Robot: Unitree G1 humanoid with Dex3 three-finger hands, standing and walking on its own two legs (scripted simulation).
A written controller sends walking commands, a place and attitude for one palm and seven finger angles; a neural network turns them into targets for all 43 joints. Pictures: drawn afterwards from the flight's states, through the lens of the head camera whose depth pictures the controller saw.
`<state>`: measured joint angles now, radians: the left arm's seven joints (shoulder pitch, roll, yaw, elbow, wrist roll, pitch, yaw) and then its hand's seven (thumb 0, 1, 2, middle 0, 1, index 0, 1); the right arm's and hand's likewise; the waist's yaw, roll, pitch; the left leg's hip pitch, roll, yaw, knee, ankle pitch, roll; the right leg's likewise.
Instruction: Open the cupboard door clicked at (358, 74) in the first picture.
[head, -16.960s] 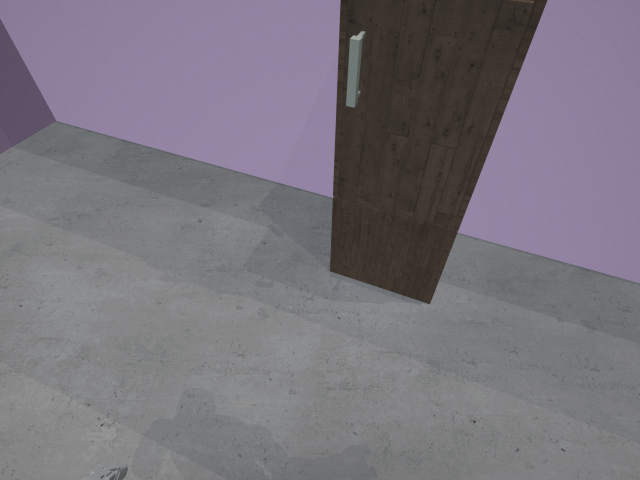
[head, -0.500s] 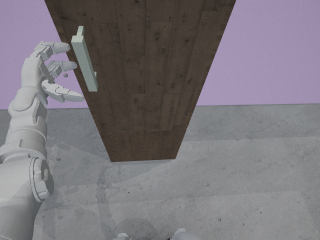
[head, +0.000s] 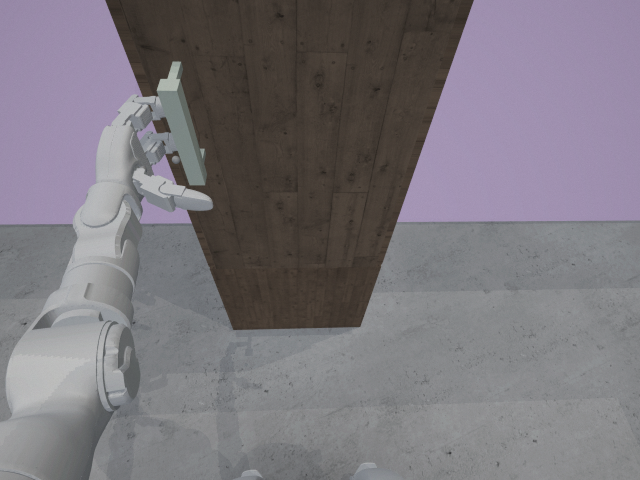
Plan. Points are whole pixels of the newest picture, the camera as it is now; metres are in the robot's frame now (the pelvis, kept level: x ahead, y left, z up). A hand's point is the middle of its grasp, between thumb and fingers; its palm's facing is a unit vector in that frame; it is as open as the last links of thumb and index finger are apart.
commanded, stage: slide the fingers in behind the handle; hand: left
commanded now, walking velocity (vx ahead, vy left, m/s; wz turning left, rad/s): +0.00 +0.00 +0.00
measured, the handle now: (187, 127) +0.54 +0.15 +0.12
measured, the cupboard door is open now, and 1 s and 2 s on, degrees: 0 0 2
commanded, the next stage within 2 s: close the thumb around the handle in 0.88 s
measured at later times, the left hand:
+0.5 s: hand (200, 159) +0.48 +0.13 +0.12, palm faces -0.01 -1.00 +0.00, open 14.0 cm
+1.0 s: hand (202, 156) +0.49 +0.13 +0.11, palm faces -0.01 -1.00 +0.00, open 14.0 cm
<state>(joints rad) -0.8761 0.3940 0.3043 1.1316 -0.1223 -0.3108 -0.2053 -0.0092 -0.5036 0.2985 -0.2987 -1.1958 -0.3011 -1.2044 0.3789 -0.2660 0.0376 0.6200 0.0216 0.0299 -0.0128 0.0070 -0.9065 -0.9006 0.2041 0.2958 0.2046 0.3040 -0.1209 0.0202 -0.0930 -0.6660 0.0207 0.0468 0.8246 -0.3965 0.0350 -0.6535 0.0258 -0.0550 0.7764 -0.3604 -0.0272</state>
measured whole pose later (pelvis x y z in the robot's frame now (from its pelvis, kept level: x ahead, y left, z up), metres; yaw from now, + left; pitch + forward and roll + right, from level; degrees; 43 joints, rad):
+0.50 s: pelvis -0.01 -0.01 +0.00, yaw +0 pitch +13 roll -1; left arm -0.91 0.37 0.28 1.17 -0.12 -0.34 -0.14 -0.01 -0.50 0.30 -0.29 -1.20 -0.30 -1.20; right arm 0.41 -0.27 0.03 0.66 0.02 0.01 -0.01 0.01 -0.91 -0.90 0.20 0.30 0.20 0.30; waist -0.14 0.02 -0.08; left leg -0.67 0.03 0.04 0.81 -0.37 0.02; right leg -0.66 0.03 -0.06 0.77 -0.35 -0.04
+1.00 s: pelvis +0.00 +0.00 +0.00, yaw +0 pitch +14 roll -1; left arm -0.89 0.34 0.28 1.14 -0.11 -0.34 -0.13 -0.01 -0.50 0.30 -0.30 -1.20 -0.30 -1.21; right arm 0.41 -0.26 0.02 0.65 0.01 0.02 0.00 0.01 -0.91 -0.90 0.20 0.30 0.20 0.30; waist -0.13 0.03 -0.09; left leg -0.67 0.02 0.05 0.81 -0.39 0.03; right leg -0.66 0.03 -0.05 0.77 -0.36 -0.03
